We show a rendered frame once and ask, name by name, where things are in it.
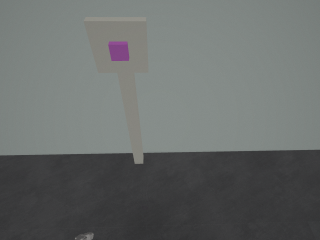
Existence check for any button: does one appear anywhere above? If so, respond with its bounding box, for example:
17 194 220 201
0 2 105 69
108 41 130 61

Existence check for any panel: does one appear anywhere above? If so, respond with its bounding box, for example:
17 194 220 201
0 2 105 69
83 17 149 164

